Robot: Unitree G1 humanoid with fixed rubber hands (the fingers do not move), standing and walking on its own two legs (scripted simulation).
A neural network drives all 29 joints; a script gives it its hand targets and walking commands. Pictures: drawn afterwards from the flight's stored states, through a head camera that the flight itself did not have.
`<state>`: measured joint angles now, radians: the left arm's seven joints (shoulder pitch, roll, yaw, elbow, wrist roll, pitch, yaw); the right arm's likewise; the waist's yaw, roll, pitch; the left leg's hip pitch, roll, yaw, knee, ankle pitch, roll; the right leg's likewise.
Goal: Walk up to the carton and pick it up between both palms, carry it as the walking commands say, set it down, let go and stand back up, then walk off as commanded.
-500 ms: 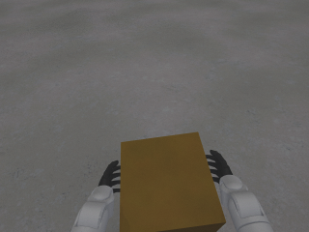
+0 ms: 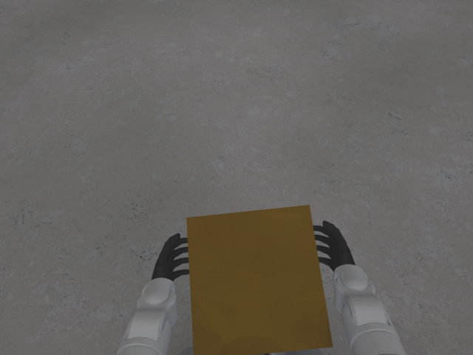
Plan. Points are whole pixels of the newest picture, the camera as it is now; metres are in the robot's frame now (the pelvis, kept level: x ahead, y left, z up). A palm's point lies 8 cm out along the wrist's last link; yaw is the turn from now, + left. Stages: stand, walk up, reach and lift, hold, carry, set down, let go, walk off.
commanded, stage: set down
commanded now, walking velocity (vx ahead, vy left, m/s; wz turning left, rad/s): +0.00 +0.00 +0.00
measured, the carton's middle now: (253, 272) +0.28 -0.03 -0.17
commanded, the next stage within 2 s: none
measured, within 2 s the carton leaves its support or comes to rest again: neither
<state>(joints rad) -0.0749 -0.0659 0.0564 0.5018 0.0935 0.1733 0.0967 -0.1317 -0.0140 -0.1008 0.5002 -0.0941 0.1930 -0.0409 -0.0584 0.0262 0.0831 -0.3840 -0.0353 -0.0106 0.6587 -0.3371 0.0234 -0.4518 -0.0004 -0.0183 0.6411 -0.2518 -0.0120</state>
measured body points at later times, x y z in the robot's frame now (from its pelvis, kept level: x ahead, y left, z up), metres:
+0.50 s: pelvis -0.02 +0.01 -0.04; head +0.13 +0.00 +0.39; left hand +0.33 +0.11 -0.12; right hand +0.31 -0.21 -0.12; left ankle +0.00 +0.11 -0.72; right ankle +0.05 -0.11 -0.72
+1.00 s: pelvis -0.04 -0.01 -0.10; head +0.20 -0.02 +0.28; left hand +0.39 +0.09 -0.21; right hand +0.39 -0.18 -0.20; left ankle +0.00 +0.11 -0.72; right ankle +0.05 -0.11 -0.72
